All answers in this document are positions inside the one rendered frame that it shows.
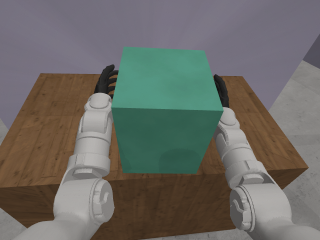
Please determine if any robot right hand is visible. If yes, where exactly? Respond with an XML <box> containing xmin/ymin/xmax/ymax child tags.
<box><xmin>214</xmin><ymin>74</ymin><xmax>230</xmax><ymax>108</ymax></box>

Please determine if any robot left upper arm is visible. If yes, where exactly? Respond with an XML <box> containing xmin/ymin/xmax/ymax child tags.
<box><xmin>12</xmin><ymin>178</ymin><xmax>115</xmax><ymax>240</ymax></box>

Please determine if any robot right forearm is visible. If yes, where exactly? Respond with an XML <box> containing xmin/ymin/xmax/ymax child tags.
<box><xmin>212</xmin><ymin>107</ymin><xmax>292</xmax><ymax>219</ymax></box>

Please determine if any pedestal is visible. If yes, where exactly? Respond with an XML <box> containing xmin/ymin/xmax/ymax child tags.
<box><xmin>0</xmin><ymin>73</ymin><xmax>309</xmax><ymax>240</ymax></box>

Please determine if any carton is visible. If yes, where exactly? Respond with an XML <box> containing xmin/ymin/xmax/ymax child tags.
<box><xmin>111</xmin><ymin>46</ymin><xmax>224</xmax><ymax>174</ymax></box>

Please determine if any robot right upper arm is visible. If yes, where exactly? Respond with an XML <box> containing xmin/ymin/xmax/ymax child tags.
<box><xmin>229</xmin><ymin>183</ymin><xmax>320</xmax><ymax>240</ymax></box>

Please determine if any robot left hand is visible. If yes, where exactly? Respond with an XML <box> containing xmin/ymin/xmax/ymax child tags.
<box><xmin>94</xmin><ymin>64</ymin><xmax>119</xmax><ymax>99</ymax></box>

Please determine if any robot left forearm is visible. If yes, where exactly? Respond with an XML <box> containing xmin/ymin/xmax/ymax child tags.
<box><xmin>53</xmin><ymin>92</ymin><xmax>114</xmax><ymax>216</ymax></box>

